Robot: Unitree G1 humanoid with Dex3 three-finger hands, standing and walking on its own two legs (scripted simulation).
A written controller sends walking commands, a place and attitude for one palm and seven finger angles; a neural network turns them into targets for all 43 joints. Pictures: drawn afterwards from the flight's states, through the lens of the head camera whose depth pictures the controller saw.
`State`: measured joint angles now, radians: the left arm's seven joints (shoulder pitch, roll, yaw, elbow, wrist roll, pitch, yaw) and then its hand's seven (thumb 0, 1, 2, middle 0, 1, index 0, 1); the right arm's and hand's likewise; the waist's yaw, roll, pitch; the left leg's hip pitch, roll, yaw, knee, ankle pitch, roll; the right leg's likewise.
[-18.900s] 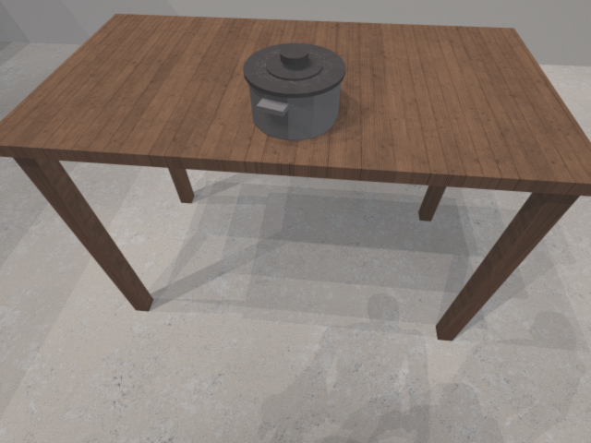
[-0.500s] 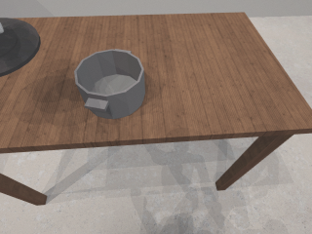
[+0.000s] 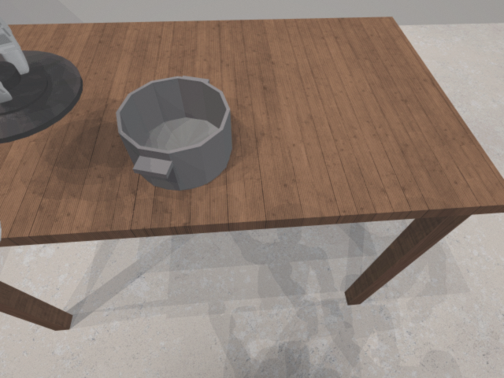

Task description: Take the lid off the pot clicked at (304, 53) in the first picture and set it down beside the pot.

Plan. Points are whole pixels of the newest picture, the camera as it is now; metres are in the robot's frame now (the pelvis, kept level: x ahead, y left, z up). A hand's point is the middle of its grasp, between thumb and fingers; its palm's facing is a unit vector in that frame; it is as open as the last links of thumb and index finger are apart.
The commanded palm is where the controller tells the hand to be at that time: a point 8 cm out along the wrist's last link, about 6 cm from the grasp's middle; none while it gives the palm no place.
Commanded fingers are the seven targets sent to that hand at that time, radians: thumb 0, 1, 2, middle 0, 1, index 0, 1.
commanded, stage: lower the lid onto the table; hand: left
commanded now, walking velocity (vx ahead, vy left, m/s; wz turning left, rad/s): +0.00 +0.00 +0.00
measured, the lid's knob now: out of the picture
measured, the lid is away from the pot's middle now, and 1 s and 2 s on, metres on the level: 0.22 0.22 0.23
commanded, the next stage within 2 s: none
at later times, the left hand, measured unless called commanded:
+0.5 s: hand out of the picture +0.48 +0.32 +0.19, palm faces -0.37 -0.19 -0.91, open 8.3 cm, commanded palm +0.49 +0.33 +0.27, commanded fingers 0.00 0.54 1.07 -0.78 -1.13 -0.79 -1.07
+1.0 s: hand (11, 114) +0.47 +0.32 +0.16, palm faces -0.42 -0.20 -0.88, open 8.3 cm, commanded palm +0.49 +0.33 +0.23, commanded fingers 0.00 0.54 1.07 -0.78 -1.13 -0.79 -1.07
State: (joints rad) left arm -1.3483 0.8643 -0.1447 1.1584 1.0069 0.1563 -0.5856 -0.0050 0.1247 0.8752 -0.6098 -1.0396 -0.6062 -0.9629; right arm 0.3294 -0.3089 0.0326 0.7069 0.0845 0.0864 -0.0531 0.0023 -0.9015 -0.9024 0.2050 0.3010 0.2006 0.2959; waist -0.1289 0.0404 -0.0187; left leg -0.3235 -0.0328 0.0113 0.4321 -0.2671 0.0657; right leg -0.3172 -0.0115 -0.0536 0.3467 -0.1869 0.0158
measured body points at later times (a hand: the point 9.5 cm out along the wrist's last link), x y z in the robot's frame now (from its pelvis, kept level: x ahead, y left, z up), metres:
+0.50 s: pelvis +0.00 +0.00 +0.00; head +0.08 +0.01 +0.44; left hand +0.49 +0.33 +0.24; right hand +0.02 -0.28 -0.12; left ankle -0.04 +0.08 -0.74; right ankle -0.02 -0.13 -0.74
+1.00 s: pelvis +0.00 +0.01 +0.00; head +0.07 +0.01 +0.44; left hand +0.49 +0.33 +0.21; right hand +0.01 -0.27 -0.13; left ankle -0.04 +0.08 -0.74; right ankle -0.02 -0.13 -0.74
